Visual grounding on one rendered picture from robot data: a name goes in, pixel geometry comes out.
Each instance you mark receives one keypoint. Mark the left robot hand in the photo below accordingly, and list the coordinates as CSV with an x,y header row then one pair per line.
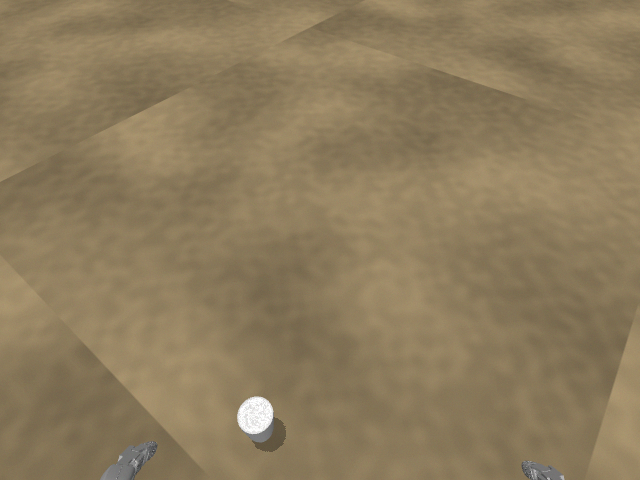
x,y
130,462

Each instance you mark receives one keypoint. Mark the cup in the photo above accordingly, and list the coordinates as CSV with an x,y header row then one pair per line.
x,y
256,418

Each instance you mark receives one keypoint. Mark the right robot hand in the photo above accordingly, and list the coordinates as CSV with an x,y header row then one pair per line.
x,y
536,471

